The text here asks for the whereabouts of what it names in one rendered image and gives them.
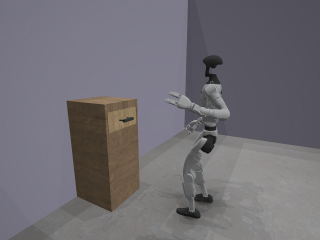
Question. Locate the robot left forearm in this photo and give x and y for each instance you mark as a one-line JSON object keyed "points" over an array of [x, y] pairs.
{"points": [[209, 113]]}

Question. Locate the left robot foot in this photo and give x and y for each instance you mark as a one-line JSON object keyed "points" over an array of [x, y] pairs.
{"points": [[185, 212]]}

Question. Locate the right robot hand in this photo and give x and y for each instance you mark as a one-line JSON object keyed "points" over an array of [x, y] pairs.
{"points": [[195, 125]]}

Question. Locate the left robot upper arm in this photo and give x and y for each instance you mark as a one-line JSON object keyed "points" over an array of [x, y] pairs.
{"points": [[212, 92]]}

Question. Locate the robot head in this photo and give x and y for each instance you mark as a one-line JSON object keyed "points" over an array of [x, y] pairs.
{"points": [[212, 61]]}

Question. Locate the handle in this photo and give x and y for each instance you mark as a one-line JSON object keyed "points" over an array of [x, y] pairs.
{"points": [[127, 119]]}

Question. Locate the robot right forearm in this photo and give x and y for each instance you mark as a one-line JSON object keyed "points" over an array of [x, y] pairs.
{"points": [[200, 121]]}

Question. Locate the cabinet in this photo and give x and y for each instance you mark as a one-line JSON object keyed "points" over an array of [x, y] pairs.
{"points": [[106, 165]]}

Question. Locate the left robot hand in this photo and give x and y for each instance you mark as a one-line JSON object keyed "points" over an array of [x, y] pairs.
{"points": [[183, 102]]}

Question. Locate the drawer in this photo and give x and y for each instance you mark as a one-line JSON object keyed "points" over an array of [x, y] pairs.
{"points": [[113, 119]]}

